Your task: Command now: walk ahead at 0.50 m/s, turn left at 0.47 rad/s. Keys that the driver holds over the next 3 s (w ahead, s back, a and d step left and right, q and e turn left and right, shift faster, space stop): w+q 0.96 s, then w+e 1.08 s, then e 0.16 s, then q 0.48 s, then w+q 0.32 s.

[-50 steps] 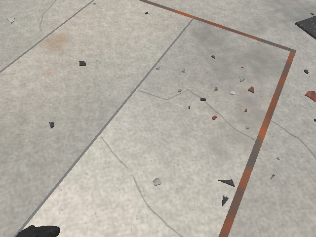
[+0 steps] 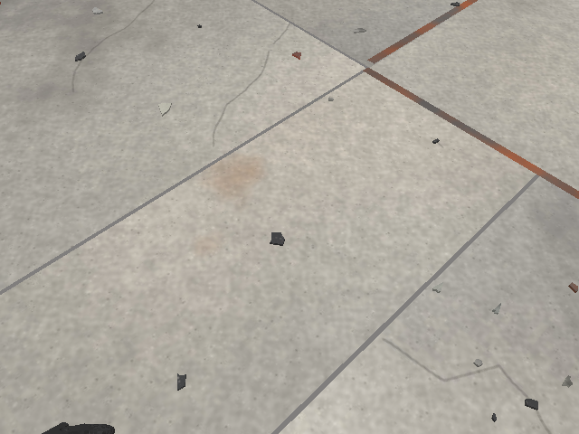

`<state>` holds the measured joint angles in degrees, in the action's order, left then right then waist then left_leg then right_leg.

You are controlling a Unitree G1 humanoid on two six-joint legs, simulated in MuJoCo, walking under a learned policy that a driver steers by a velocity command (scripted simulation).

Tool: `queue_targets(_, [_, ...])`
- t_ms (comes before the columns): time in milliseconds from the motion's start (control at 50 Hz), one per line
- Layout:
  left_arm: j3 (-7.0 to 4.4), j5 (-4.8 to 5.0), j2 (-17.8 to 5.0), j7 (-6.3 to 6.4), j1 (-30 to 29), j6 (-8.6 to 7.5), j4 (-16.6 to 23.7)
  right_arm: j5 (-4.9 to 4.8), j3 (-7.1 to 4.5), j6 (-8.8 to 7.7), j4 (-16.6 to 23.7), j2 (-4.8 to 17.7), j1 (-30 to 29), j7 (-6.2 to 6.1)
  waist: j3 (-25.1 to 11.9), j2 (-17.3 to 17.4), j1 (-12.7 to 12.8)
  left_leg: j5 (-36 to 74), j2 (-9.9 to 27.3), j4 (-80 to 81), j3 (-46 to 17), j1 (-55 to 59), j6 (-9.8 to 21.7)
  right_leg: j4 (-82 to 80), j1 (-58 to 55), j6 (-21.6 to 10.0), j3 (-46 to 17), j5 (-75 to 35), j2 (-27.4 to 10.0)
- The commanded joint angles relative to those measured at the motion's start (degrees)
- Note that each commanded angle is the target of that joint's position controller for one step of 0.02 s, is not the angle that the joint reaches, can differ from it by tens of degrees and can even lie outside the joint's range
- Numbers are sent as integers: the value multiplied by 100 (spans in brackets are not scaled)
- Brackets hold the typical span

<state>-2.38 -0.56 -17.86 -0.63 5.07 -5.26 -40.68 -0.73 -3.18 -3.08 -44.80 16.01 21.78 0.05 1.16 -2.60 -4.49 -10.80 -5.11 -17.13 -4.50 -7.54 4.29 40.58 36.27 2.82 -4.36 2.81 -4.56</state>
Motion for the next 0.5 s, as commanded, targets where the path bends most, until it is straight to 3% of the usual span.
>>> queue_targets(20, [-28,58,-251,-49,-551,-90,477,-63,-285,-86,347,1077,-126,-85,80,593,87,645,1280,590,-1093,-624,848,-739,-687,46,81,-784,281])
queue_targets(60, [-54,94,-348,-83,-780,-121,576,-97,-286,-54,267,1062,61,-99,99,611,45,458,1374,366,-1332,-398,793,-1034,-779,-16,-29,-738,332])
queue_targets(120, [-131,98,-527,-102,-709,-174,595,-75,-303,22,222,1059,117,-129,38,782,167,530,1478,-132,-1726,-29,649,-1309,-1140,-184,-56,-147,384])
queue_targets(160, [-247,70,-689,-48,32,-205,411,-52,-251,75,241,883,67,-120,-327,817,556,960,1146,-884,-1655,-170,437,-1653,-2339,-441,100,73,379])
queue_targets(180, [-335,-15,-945,4,848,-223,324,10,-139,61,354,594,-19,-96,-1056,491,949,615,815,-2211,-1329,-749,240,-1464,-3725,-779,-503,171,-339])
queue_targets(200, [-483,-58,-1433,40,1551,-130,179,-88,-11,-5,490,181,603,-97,-2003,-982,901,-1216,24,-4173,-461,-2650,-202,-1676,-5841,-1612,-2632,1095,-1670])
queue_targets(220, [-418,69,-1094,-3,1648,-72,106,-149,-51,-44,511,533,676,-104,-1951,-1381,877,-2308,284,-5217,-492,-3586,-288,-2166,-5858,-1810,-3917,2270,-2077])
queue_targets(240, [-312,90,-686,13,1369,-50,168,-178,-177,-22,504,957,201,-104,-1125,-711,958,-1848,556,-5578,-559,-3869,-321,-2325,-5152,-1581,-3233,2506,-1843])
queue_targets(260, [-261,50,-532,24,1073,-23,197,-133,-197,17,563,975,-156,-110,-644,-325,884,-1419,753,-5571,-363,-3766,-359,-2409,-4467,-1410,-2435,1953,-1599])
queue_targets(280, [-218,24,-391,19,838,-10,153,-79,-203,38,630,889,-367,-99,-274,-209,763,-1123,895,-5328,-304,-3636,-385,-2582,-3861,-1357,-1875,1357,-1363])
queue_targets(300, [-185,-16,-287,24,694,-22,123,-68,-218,78,655,786,-410,-77,-107,-328,621,-926,1053,-5125,-296,-3417,-381,-2739,-3449,-1292,-1419,953,-1196])
queue_targets(360, [-248,23,-382,16,598,-99,-7,-84,-151,192,765,428,-506,-30,69,-358,494,-616,1191,-4680,-123,-3175,-439,-3141,-2928,-1361,-580,194,-1082])
queue_targets(420, [-336,36,-606,27,657,-122,-139,-38,-112,194,930,349,-815,27,73,-169,523,109,1243,-3906,-75,-3259,-482,-3266,-3046,-1423,31,-446,-1096])
queue_targets(500, [-381,86,-787,65,776,-53,-261,-55,-57,125,1113,281,-1499,184,196,-71,752,1144,1118,-2617,285,-2863,-381,-3285,-3148,-1214,840,-670,-948])
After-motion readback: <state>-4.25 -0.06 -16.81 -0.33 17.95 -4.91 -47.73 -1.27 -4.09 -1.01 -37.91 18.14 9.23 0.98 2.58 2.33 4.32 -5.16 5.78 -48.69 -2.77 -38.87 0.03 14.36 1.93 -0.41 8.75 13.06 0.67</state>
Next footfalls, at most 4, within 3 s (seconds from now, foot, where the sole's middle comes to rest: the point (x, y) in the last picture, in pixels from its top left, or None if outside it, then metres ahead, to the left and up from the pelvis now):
0.18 right None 0.28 -0.14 -0.79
0.68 left None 0.46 0.20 -0.79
1.18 right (189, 306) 0.82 0.19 -0.79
1.68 left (77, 263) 0.97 0.50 -0.79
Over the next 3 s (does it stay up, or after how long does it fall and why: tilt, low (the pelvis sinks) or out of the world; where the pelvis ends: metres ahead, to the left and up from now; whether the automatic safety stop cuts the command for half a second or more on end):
stays up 1.31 0.44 0.00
